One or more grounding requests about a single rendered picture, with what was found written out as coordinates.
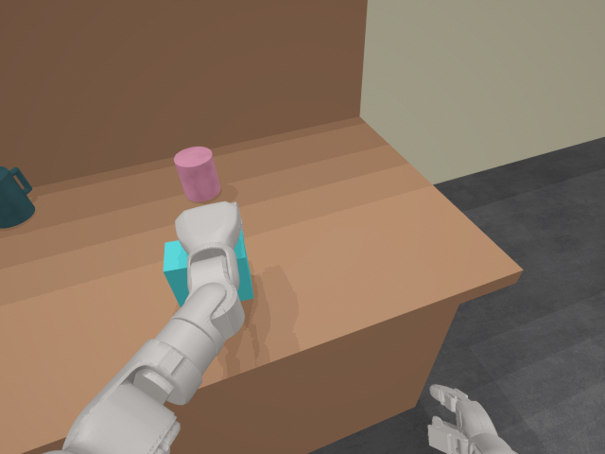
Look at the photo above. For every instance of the table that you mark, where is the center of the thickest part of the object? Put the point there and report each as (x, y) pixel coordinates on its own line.
(358, 263)

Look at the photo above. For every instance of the robot right forearm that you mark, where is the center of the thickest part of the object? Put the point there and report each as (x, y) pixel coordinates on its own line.
(486, 443)

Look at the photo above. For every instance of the robot right hand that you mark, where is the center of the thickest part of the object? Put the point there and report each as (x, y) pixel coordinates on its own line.
(472, 419)

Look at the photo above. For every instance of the left robot upper arm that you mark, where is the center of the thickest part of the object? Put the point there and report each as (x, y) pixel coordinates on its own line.
(129, 421)

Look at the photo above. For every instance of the sponge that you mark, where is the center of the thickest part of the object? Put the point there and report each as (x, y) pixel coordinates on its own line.
(175, 270)

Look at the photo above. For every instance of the robot left hand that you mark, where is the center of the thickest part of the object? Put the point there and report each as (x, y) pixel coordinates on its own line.
(218, 222)

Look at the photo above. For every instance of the robot left forearm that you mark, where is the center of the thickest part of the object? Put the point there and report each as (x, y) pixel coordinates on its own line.
(170, 367)

